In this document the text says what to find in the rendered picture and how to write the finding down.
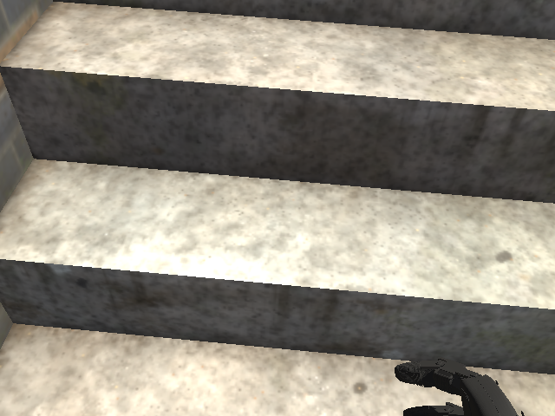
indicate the robot right hand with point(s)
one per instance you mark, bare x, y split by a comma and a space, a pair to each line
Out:
480, 395

